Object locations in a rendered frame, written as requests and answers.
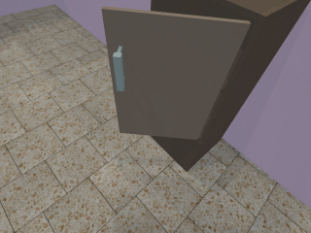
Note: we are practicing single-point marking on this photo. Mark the handle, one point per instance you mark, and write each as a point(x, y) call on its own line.
point(118, 68)

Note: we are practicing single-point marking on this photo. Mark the cupboard door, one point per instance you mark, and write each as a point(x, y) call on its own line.
point(174, 66)

